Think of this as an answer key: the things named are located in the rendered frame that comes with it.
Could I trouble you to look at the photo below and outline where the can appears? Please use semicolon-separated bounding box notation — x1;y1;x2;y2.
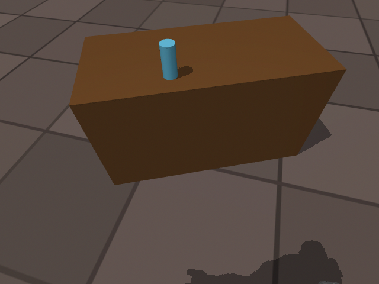
159;39;178;80

